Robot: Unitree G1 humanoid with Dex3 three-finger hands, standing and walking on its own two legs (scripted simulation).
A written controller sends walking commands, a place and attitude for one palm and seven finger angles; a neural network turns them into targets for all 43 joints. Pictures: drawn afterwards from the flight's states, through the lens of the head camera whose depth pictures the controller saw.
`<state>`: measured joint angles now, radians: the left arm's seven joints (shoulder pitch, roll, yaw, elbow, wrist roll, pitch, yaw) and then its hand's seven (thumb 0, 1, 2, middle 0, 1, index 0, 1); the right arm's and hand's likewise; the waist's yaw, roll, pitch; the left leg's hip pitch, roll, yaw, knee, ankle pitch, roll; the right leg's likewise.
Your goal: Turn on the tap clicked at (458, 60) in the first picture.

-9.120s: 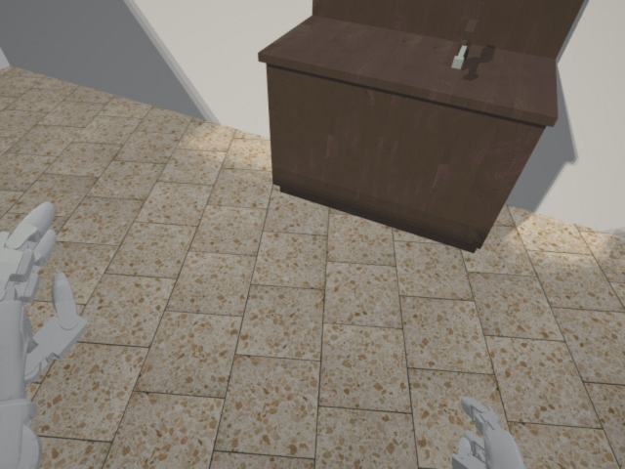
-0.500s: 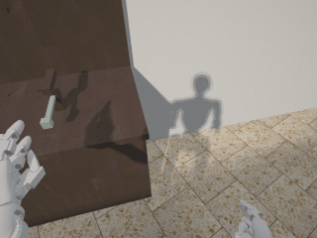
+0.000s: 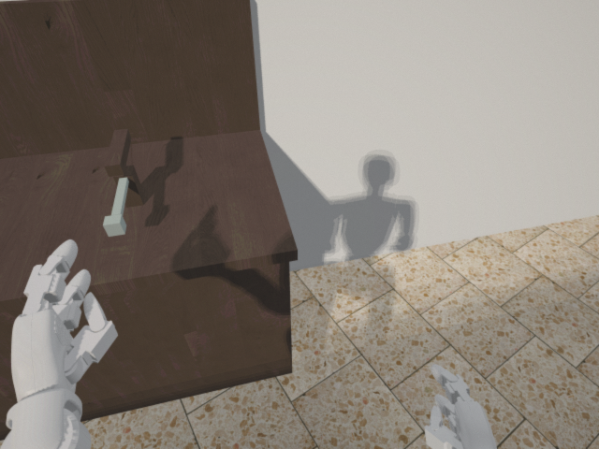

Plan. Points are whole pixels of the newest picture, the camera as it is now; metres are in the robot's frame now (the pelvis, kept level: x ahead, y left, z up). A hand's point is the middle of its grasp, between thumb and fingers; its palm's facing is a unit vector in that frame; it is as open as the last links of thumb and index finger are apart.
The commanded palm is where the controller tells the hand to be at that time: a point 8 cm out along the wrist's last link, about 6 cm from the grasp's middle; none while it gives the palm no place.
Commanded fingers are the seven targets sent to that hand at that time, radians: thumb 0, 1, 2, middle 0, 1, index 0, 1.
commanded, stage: turn the palm inward beside the body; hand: left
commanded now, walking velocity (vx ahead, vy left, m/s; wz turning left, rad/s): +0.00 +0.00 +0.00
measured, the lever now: (115, 225) +0.43 +0.40 +0.03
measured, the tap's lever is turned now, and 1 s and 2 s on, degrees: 0 0 0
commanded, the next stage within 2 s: reach beside the lever's end, fingers flat in 0.68 s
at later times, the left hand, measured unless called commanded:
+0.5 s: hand (137, 326) +0.20 +0.21 +0.13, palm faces +0.52 -0.85 -0.08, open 7.4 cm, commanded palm +0.14 +0.25 +0.14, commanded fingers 0.00 0.90 0.90 -0.20 -0.30 -0.20 -0.30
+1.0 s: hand (133, 321) +0.21 +0.23 +0.11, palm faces +0.56 -0.82 -0.09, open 7.4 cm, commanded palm +0.16 +0.26 +0.12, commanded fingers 0.00 0.90 0.90 -0.20 -0.30 -0.20 -0.30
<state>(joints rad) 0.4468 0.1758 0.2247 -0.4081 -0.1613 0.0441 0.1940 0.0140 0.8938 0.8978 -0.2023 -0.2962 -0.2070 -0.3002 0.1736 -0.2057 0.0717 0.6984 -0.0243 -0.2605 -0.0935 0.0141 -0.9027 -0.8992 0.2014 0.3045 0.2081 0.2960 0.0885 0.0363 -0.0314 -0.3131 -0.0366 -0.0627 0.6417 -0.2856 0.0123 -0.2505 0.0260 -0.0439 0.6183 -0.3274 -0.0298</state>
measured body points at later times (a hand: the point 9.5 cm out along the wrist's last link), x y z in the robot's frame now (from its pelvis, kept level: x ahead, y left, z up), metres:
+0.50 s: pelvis +0.01 -0.02 +0.00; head -0.02 -0.04 +0.45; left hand +0.16 +0.26 +0.14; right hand +0.22 -0.23 -0.07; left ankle +0.04 +0.11 -0.72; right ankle +0.01 -0.10 -0.72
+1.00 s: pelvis +0.01 -0.03 +0.00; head -0.01 -0.05 +0.45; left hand +0.18 +0.27 +0.12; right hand +0.21 -0.24 -0.08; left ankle +0.04 +0.11 -0.72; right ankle +0.01 -0.10 -0.72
